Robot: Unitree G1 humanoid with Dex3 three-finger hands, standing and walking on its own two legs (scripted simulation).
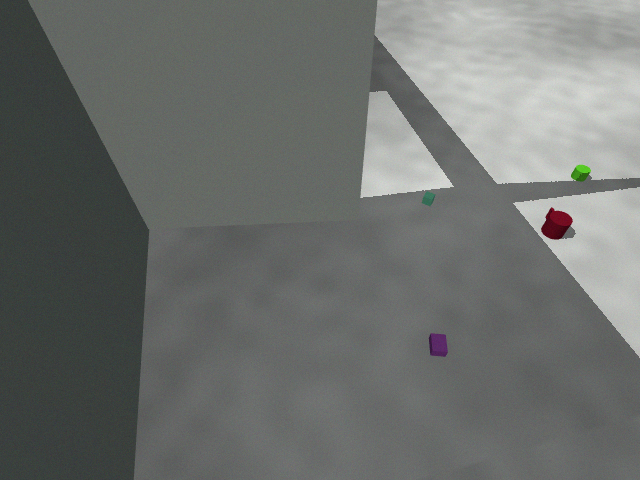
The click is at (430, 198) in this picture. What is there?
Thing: cube
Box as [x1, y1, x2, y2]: [422, 191, 434, 205]
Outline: 427,191 423,196 422,202 430,205 433,200 434,194
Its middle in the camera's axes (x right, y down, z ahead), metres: +0.51 -0.19 +1.77
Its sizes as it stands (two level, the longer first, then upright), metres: 0.042 0.042 0.042
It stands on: the floor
